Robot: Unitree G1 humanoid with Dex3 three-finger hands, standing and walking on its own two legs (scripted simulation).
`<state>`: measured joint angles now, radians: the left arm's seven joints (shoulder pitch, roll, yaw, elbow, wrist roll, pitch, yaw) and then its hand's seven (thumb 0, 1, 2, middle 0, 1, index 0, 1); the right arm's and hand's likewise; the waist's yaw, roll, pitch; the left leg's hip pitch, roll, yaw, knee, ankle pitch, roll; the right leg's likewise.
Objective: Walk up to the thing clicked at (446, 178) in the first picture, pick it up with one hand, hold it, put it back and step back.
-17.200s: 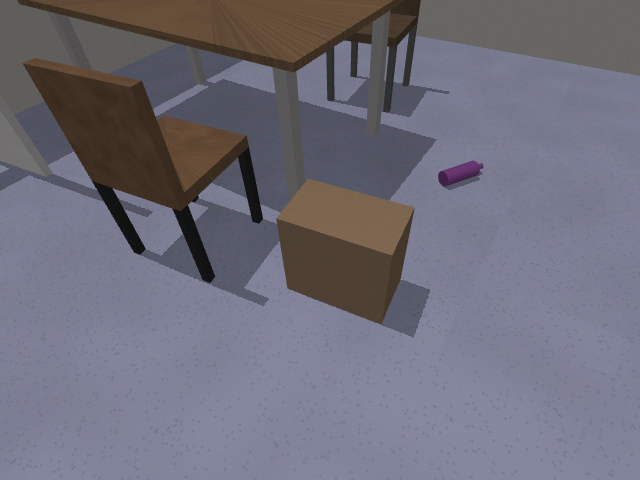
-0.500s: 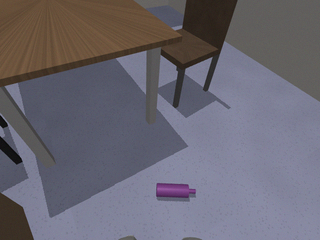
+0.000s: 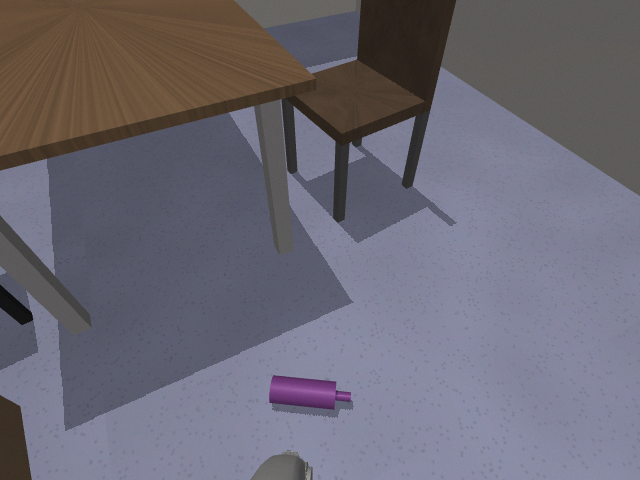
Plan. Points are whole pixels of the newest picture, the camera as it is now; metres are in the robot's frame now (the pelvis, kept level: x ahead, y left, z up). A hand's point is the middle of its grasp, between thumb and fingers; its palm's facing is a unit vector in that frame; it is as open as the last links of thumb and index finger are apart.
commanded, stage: walk up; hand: left
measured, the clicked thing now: (311, 392) +0.48 +0.11 -0.71
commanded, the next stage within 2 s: none
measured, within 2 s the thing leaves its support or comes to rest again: neither
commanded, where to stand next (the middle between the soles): +0.14 -0.12 m, yaw +6 degrees
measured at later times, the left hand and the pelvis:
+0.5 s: hand out of the picture +0.12 +0.10 -0.16, palm faces +0.00 -0.91 -0.41, open 7.4 cm; pelvis +0.05 -0.19 -0.03, yaw +2 degrees
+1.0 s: hand out of the picture +0.06 +0.15 -0.16, palm faces +0.07 -0.85 -0.52, open 7.4 cm; pelvis +0.05 -0.16 -0.02, yaw +6 degrees
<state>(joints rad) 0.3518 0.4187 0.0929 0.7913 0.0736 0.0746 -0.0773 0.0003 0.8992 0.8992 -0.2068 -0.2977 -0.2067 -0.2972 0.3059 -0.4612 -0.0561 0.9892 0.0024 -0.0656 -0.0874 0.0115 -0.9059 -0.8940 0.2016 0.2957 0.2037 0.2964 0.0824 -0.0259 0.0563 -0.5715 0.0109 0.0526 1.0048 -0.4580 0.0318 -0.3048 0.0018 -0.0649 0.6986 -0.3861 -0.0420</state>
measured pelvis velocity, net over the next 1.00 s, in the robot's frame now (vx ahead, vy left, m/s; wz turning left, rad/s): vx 0.05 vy -0.16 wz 0.11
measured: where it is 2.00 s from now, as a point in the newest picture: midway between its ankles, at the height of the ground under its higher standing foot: outside the picture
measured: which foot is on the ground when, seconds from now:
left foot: up 0.00-0.08, down 0.10-0.46, up 0.48-0.90, down 0.92-1.00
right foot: down 0.00-0.10, up 0.12-0.42, down 0.44-0.96, up 0.98-1.00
